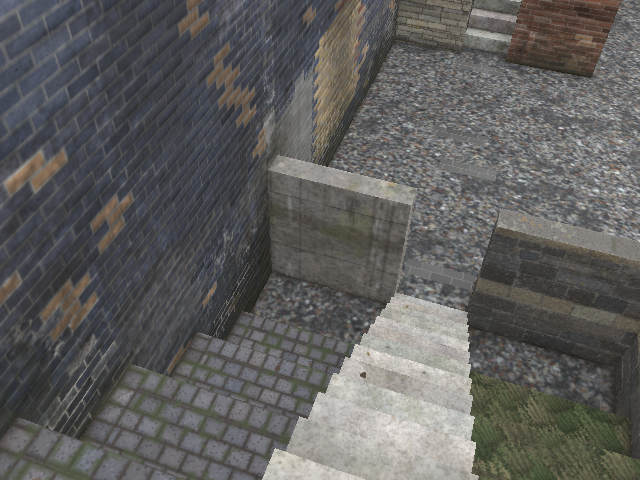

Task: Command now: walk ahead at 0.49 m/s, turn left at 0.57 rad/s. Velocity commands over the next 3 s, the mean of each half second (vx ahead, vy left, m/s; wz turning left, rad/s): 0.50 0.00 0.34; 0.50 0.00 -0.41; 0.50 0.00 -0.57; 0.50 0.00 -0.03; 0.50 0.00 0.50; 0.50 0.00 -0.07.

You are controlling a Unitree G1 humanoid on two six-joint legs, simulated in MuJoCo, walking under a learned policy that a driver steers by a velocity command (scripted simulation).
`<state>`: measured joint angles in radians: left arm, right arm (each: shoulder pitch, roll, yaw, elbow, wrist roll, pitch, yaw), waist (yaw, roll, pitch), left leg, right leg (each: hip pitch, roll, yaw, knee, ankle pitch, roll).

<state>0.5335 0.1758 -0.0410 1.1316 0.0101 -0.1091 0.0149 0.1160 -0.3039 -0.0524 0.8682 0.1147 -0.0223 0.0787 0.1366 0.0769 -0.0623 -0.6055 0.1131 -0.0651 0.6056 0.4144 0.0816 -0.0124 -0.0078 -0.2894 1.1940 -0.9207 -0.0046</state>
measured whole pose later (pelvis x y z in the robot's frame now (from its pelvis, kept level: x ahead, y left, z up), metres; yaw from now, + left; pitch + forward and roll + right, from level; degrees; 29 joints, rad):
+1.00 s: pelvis +0.77 +0.03 -0.72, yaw -6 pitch -1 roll +0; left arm 0.57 0.12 0.03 1.06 -0.07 0.05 0.00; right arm 0.24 -0.26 -0.03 0.92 0.06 0.00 -0.01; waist 0.05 0.07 -0.01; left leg -0.76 0.04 -0.03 1.28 -0.18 0.04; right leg -0.24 0.23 0.15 0.89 -0.58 -0.15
